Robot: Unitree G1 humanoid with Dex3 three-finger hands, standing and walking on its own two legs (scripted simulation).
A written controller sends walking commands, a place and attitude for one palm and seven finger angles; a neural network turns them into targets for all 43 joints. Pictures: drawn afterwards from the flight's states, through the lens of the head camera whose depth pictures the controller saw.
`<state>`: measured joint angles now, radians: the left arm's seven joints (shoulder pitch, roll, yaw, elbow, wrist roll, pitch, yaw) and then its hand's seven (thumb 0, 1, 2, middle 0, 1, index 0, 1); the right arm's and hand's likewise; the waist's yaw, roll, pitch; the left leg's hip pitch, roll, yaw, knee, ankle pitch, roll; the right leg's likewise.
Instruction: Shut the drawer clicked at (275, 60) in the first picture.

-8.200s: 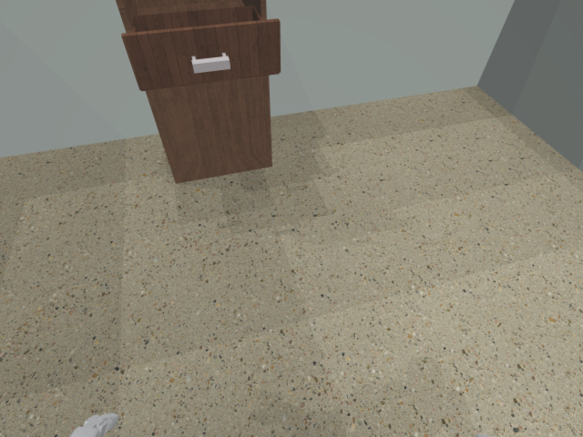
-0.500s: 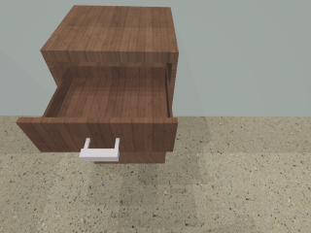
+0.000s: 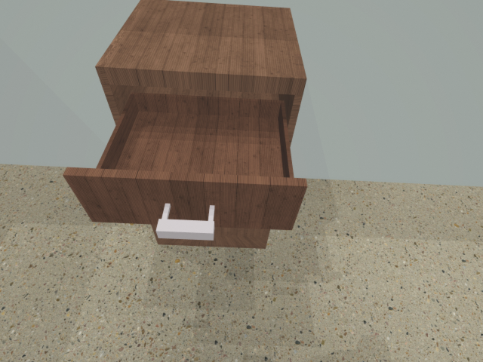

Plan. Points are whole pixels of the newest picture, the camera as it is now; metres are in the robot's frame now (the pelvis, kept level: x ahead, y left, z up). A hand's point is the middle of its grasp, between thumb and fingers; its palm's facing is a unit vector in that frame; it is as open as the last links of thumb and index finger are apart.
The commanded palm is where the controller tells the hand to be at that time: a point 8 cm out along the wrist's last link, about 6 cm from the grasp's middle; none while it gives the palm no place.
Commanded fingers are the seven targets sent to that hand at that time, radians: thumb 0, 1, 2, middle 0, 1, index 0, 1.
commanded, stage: shuffle to correct the standing spot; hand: left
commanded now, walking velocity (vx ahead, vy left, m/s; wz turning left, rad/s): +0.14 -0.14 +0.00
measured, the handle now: (187, 219) +0.37 +0.13 -0.02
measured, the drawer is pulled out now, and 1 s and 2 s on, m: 0.29 0.29 0.29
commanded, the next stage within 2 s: come to a stop and stand still in 0.32 s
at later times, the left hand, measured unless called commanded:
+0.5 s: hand out of the picture +0.03 +0.10 -0.19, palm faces -0.02 -0.99 -0.13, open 7.4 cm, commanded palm none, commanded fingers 0.00 0.90 0.90 -0.20 -0.30 -0.20 -0.30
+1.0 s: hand out of the picture +0.10 +0.12 -0.17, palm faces +0.02 -0.97 -0.24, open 7.3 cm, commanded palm none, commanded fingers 0.00 0.90 0.90 -0.20 -0.30 -0.20 -0.30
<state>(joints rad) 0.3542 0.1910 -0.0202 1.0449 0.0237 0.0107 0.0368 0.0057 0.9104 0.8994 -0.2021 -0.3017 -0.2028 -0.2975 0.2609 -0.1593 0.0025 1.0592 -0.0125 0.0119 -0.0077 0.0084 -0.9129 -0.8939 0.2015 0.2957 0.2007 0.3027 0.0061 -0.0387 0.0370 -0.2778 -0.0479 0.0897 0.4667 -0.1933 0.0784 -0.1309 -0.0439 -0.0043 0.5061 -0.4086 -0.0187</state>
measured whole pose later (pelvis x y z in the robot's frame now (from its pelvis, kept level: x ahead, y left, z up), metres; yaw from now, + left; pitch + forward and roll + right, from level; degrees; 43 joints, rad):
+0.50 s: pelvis +0.05 -0.06 -0.01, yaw -2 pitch -1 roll +0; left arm 0.35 0.13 -0.01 1.08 0.02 0.02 0.02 0.01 0.91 0.90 -0.20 -0.30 -0.20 -0.30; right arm 0.27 -0.14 -0.01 1.08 -0.03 -0.04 -0.04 0.01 -0.91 -0.89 0.20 0.30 0.20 0.30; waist -0.01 -0.04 0.05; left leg -0.24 0.05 0.08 0.60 -0.34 0.00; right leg -0.28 0.01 -0.07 0.88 -0.57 -0.04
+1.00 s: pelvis +0.05 -0.06 +0.00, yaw +0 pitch -1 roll +0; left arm 0.22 0.17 0.00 1.00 0.01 0.00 0.06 0.01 0.92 0.90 -0.20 -0.30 -0.21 -0.30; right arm 0.21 -0.18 -0.02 1.02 0.00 0.02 -0.03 0.01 -0.92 -0.89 0.20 0.30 0.20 0.30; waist 0.01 0.01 0.08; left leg -0.22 0.01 0.10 0.53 -0.29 0.02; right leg -0.23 -0.02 -0.08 0.53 -0.28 -0.02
